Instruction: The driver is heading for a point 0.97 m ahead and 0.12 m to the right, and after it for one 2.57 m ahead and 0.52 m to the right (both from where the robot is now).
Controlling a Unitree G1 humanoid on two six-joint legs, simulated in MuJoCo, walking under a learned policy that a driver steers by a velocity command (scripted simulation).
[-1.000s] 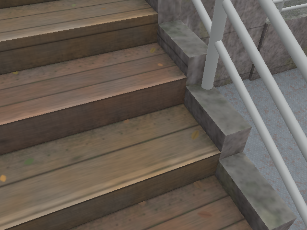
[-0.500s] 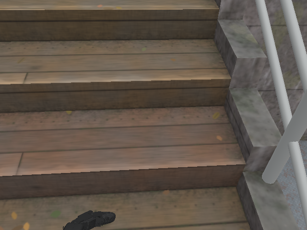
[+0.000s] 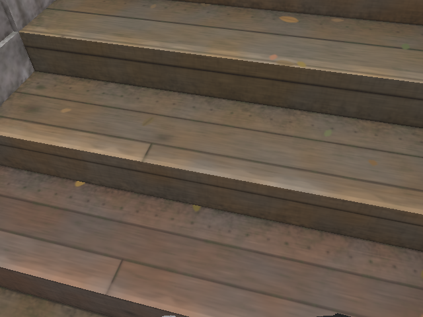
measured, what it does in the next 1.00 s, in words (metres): climbs: left foot 0.15 m higher, then right foot 0.15 m higher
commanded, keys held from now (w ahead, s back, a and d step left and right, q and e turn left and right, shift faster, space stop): w+q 0.10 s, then w+e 0.90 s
